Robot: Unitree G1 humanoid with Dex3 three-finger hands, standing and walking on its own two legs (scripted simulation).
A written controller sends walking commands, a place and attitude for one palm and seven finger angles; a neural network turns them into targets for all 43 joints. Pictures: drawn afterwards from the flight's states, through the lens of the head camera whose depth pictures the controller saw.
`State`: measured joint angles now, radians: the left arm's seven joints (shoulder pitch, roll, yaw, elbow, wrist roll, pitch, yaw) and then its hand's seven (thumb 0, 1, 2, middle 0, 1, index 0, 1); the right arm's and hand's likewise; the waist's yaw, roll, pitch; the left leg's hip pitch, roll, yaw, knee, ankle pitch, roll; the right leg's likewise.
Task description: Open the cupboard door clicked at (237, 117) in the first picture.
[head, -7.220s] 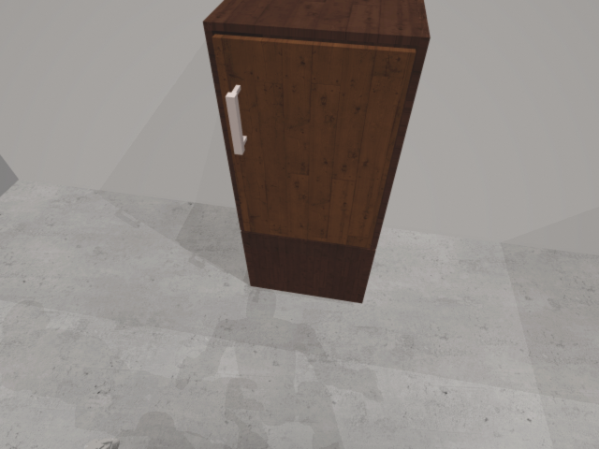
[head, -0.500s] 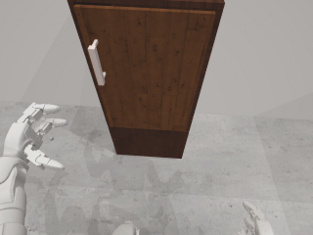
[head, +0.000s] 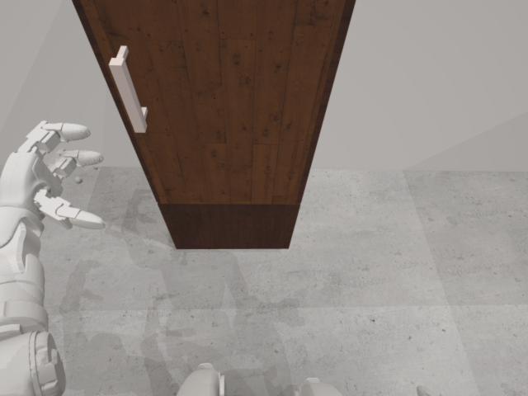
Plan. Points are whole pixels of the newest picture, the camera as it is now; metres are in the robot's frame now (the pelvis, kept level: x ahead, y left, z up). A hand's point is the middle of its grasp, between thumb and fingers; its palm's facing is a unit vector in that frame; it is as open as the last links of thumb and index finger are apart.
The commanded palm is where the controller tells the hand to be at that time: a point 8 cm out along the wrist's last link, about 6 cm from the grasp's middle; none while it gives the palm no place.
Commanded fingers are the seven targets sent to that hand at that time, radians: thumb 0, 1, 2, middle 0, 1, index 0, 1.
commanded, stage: move the hooked fingers beside the handle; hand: left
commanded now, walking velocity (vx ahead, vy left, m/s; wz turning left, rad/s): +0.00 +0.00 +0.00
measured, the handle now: (132, 91) +0.61 +0.25 +0.07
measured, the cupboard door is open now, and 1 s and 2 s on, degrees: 0 0 0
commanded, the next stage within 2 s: slide the fingers in behind the handle in 1.86 s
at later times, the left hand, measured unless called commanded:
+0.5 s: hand (89, 137) +0.48 +0.28 +0.09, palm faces +0.04 -1.00 -0.02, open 14.0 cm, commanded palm +0.47 +0.33 +0.08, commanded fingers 0.00 -0.50 0.30 -0.30 -1.20 -0.30 -1.20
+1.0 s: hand (92, 106) +0.55 +0.30 +0.09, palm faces +0.02 -1.00 -0.02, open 14.0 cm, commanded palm +0.55 +0.33 +0.07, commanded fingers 0.00 -0.50 0.30 -0.30 -1.20 -0.30 -1.20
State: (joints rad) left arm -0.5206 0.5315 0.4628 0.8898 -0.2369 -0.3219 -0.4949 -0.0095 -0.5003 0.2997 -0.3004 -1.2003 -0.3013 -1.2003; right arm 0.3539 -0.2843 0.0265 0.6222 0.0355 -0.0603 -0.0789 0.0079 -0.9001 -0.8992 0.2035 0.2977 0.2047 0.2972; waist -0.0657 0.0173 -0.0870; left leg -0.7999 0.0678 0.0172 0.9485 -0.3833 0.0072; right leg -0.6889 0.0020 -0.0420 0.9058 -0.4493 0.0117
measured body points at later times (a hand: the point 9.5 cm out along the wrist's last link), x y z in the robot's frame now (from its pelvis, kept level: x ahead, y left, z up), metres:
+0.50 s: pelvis +0.00 +0.00 -0.02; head +0.12 +0.03 +0.42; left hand +0.47 +0.34 +0.09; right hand +0.02 -0.28 -0.11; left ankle +0.04 +0.11 -0.68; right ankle +0.00 -0.13 -0.68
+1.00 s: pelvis +0.00 +0.02 -0.03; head +0.18 +0.05 +0.38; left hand +0.55 +0.35 +0.09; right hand -0.03 -0.25 -0.12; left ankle +0.04 +0.11 -0.68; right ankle +0.00 -0.13 -0.68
